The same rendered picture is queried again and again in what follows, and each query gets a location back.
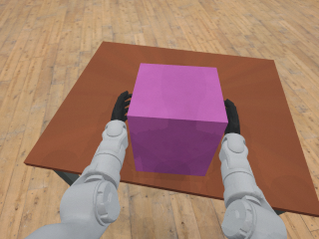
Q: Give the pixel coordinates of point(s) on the left robot forearm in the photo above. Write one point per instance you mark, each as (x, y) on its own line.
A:
(109, 156)

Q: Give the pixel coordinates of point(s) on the robot right upper arm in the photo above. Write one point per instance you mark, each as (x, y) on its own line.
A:
(244, 219)

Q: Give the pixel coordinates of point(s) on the right robot forearm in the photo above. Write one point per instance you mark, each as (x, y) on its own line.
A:
(237, 177)

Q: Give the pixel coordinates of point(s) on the robot right hand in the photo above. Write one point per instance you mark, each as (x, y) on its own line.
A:
(233, 125)

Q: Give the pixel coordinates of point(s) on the table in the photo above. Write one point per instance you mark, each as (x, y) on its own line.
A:
(275, 155)

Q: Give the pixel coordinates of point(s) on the robot left hand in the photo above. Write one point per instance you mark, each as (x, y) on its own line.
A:
(120, 109)

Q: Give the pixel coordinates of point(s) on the robot left upper arm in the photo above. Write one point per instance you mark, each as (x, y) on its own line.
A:
(86, 211)

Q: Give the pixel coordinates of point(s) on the carton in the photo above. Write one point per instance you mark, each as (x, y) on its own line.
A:
(176, 118)

